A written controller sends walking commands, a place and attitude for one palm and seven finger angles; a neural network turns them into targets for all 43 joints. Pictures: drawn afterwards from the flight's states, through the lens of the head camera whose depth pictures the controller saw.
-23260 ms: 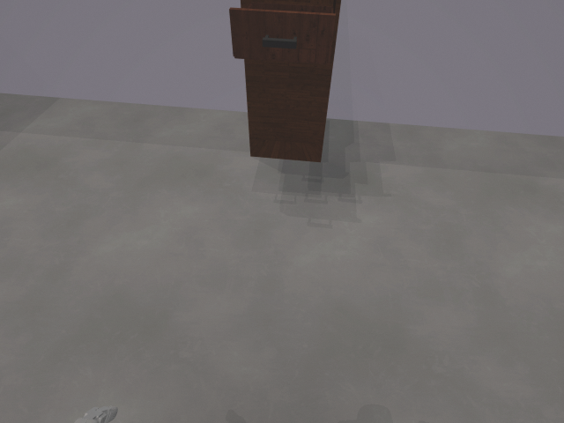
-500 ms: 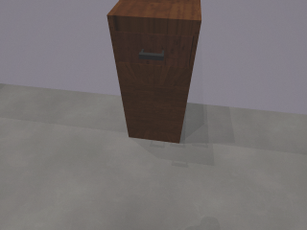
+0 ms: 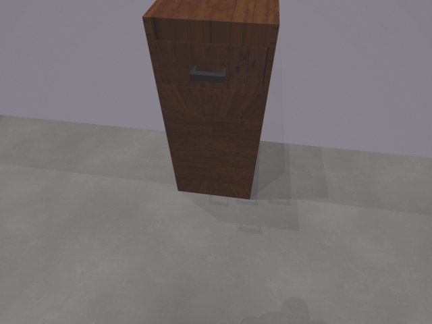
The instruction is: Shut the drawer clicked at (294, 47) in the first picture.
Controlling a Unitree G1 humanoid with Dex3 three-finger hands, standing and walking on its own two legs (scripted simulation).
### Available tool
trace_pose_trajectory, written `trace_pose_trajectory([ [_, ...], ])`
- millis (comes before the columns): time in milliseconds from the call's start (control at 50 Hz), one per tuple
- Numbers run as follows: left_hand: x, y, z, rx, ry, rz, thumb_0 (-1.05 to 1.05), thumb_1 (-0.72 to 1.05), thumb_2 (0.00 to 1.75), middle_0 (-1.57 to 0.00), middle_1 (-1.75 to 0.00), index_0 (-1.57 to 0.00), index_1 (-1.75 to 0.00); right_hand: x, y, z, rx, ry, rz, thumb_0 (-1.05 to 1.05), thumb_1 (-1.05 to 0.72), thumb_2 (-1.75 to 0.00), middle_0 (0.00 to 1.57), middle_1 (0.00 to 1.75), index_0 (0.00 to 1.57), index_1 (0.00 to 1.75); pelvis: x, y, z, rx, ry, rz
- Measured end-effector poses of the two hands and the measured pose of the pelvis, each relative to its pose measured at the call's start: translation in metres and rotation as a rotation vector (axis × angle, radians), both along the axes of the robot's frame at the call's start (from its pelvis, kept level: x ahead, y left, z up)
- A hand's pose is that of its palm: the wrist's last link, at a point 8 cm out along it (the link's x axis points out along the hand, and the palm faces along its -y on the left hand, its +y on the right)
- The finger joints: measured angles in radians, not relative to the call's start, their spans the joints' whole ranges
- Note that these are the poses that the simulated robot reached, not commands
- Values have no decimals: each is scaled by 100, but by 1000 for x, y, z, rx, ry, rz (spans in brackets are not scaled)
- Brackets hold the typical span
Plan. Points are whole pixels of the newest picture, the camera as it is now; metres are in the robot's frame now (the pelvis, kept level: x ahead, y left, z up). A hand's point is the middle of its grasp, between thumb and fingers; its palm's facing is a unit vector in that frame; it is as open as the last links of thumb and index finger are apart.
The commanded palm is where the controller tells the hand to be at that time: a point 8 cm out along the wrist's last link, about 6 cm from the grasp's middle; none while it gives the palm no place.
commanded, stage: look to check the result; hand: left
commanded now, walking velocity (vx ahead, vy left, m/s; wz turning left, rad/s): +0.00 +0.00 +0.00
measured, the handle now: (208, 73) +0.85 +0.07 +0.01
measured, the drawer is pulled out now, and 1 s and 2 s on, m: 0.00 0.00 0.00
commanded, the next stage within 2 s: stand and wait in 0.36 s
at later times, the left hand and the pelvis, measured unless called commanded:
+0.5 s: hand out of the picture +0.01 +0.15 -0.17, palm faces +0.05 -0.98 -0.18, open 7.3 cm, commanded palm none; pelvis +0.01 -0.01 +0.00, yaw +0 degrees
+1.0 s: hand out of the picture +0.02 +0.16 -0.17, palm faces +0.05 -0.98 -0.20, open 7.4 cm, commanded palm none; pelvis +0.02 -0.01 +0.00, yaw +0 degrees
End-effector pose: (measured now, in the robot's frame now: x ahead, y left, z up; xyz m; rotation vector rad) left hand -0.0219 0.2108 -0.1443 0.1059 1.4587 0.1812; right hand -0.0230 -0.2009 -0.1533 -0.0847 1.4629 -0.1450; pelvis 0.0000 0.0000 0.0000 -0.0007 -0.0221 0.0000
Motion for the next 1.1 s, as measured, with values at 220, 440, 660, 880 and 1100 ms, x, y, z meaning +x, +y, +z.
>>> trace_pose_trajectory([
  [220,11,-7,0,-3,-13,-3,0,91,90,-20,-30,-20,-30,12,-10,1,-11,-8,4,0,-91,-90,20,30,20,30,7,-6,0,1,1,-1],
  [440,24,-8,-1,-2,-28,-10,1,91,90,-20,-30,-20,-30,20,-17,3,-24,-11,5,0,-91,-90,20,30,20,30,13,-10,1,0,2,0],
  [660,33,-3,1,11,-48,-11,1,91,90,-20,-30,-20,-30,27,-20,3,-30,-23,11,0,-91,-90,20,30,20,30,17,-10,2,0,-2,1],
  [880,36,0,3,19,-50,-17,0,91,90,-20,-30,-20,-30,30,-23,4,-33,-28,15,0,-91,-90,20,30,20,30,17,-10,2,1,-3,-1],
  [1100,39,5,4,28,-58,-26,1,91,90,-20,-30,-20,-30,34,-31,6,-51,-39,18,0,-91,-90,20,30,20,30,17,-11,3,0,-6,-3],
])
